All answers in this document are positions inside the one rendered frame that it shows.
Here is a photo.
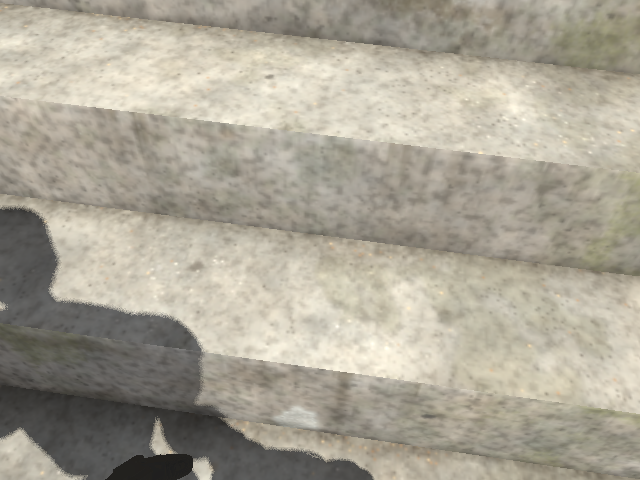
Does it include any robot left hand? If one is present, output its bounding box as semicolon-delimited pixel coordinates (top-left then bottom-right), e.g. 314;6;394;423
105;454;193;480

